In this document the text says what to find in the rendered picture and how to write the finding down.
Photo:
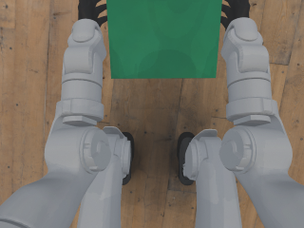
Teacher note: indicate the robot right forearm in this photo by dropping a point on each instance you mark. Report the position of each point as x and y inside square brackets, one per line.
[248, 77]

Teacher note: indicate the robot left upper arm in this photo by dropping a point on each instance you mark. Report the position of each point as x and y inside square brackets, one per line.
[74, 156]

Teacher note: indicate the right robot hand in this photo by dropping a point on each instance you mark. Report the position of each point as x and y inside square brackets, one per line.
[237, 9]

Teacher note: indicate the robot right upper arm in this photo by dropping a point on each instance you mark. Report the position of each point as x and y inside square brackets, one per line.
[260, 158]

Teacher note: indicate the robot left forearm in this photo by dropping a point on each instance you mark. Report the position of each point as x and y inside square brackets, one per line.
[82, 78]

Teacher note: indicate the right robot shin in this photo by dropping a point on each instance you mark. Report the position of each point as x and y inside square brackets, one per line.
[203, 133]

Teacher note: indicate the carton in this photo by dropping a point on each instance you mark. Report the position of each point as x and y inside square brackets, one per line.
[163, 39]

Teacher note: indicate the left robot hand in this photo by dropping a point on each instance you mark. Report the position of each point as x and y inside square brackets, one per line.
[87, 10]

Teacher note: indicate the left robot foot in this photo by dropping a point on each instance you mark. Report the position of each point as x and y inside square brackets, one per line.
[132, 149]

